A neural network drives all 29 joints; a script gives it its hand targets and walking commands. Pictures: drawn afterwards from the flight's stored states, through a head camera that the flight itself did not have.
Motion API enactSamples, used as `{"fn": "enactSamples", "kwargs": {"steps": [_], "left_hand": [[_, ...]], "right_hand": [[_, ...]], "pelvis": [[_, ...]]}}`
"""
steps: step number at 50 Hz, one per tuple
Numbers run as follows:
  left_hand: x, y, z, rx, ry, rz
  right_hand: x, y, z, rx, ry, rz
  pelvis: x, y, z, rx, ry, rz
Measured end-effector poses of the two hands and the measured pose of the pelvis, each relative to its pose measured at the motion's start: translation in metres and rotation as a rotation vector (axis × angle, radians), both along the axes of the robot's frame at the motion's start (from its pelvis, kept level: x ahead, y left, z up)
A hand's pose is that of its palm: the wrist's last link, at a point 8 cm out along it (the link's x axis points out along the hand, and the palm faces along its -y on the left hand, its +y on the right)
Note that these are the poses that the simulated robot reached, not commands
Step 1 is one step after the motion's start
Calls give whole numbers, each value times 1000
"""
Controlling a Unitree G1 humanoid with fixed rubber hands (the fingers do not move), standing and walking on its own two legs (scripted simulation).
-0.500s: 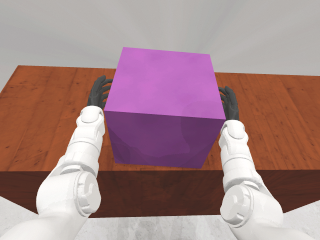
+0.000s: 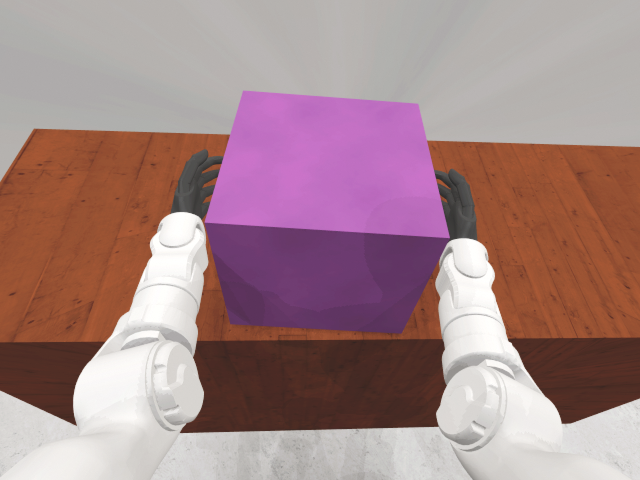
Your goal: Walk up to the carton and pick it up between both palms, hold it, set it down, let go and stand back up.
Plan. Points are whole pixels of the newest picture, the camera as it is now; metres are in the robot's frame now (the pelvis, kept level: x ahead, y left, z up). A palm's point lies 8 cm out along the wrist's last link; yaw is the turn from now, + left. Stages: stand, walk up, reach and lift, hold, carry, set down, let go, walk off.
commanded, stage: set down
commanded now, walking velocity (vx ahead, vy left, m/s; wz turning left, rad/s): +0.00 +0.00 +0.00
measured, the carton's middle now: (323, 214) +0.47 +0.00 +0.03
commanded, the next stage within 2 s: none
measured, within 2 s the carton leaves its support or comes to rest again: neither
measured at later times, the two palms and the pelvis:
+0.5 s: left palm (189, 216) +0.42 +0.18 +0.07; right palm (456, 237) +0.40 -0.17 +0.07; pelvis +0.00 +0.01 +0.00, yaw +0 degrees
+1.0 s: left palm (192, 218) +0.42 +0.18 +0.06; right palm (455, 240) +0.40 -0.17 +0.07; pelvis -0.01 +0.00 +0.00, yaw -1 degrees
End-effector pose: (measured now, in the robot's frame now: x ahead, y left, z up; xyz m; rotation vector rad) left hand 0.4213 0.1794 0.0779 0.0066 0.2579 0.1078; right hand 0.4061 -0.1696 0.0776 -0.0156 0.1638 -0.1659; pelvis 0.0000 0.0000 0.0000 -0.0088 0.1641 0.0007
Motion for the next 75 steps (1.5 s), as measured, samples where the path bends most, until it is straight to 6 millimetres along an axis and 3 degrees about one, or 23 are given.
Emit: {"fn": "enactSamples", "kwargs": {"steps": [46,64,70,75], "left_hand": [[-2,0,-13,5,9,-9],[8,0,-25,27,70,7],[9,5,-29,37,77,0],[13,10,-26,36,38,0]], "right_hand": [[-6,0,-10,-18,30,1],[7,-5,-26,23,132,21],[11,-16,-29,29,140,1],[15,-32,-20,24,96,-16]], "pelvis": [[-5,2,-1,-1,13,-14],[-15,9,-15,-18,186,-34],[-21,9,-21,-23,220,-31],[-25,7,-25,-24,253,-33]]}}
